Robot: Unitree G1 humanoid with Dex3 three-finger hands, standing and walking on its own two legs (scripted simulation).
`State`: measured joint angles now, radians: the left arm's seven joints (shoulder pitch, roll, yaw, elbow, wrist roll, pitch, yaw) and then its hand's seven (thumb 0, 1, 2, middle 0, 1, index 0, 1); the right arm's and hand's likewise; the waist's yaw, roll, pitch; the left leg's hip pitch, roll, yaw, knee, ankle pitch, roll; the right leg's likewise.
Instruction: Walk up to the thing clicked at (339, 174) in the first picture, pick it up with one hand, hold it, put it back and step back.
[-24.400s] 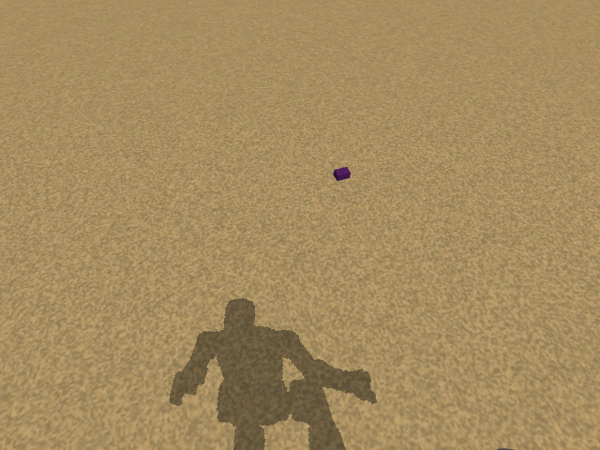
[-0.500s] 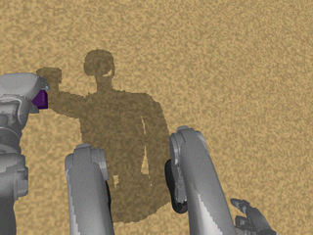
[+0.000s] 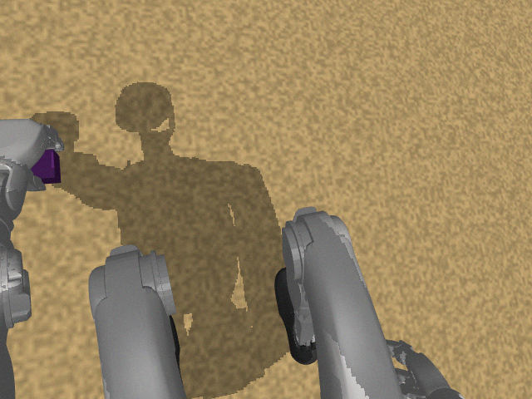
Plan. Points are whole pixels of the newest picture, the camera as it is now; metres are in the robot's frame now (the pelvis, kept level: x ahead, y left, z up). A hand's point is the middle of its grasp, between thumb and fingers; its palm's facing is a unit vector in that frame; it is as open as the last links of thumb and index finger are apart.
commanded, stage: lower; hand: left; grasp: from above
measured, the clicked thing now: (32, 167) +0.47 +0.30 -0.20
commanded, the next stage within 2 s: rest in 0.42 s
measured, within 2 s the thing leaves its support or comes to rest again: rests again in 1.20 s
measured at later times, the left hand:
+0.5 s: hand (41, 178) +0.46 +0.29 -0.22, palm faces -0.49 -0.07 -0.87, open 7.5 cm
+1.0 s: hand (50, 183) +0.46 +0.29 -0.26, palm faces -0.50 -0.10 -0.86, open 7.5 cm
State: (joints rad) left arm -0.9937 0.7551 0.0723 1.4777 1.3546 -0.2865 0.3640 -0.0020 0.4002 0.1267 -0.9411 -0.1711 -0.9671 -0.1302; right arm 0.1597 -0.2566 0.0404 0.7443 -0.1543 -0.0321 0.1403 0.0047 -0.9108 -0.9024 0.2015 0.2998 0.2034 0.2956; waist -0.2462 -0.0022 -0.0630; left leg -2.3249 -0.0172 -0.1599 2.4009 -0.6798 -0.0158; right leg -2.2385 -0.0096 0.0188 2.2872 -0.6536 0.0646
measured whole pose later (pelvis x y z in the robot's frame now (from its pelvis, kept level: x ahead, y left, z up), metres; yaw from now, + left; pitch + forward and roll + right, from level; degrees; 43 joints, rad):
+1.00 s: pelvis +0.01 +0.00 -0.04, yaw -4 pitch +30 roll -13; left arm -0.99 0.94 0.20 1.67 1.43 -0.34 0.53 0.00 0.38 0.14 -0.98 -0.13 -0.99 -0.12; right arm 0.11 -0.29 0.15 0.72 -0.28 -0.09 0.20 0.00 -0.91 -0.90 0.20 0.30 0.20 0.30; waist -0.33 -0.08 0.07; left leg -2.38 -0.02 -0.25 2.58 -0.74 -0.04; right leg -2.28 0.03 -0.03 2.41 -0.68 0.09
